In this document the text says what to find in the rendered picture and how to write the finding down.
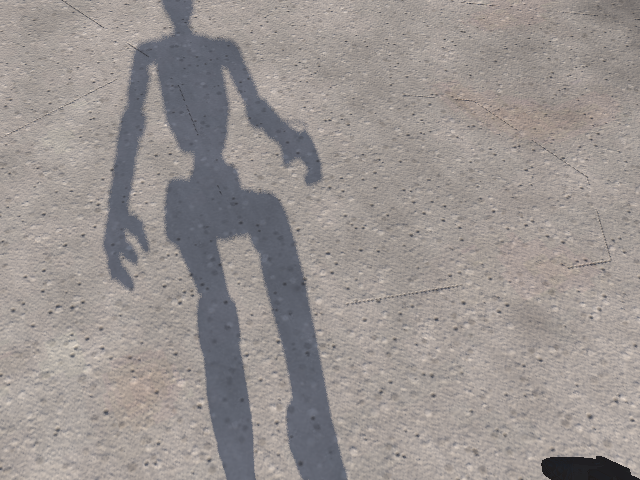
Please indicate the robot right hand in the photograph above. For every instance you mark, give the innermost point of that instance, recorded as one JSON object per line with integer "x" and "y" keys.
{"x": 580, "y": 468}

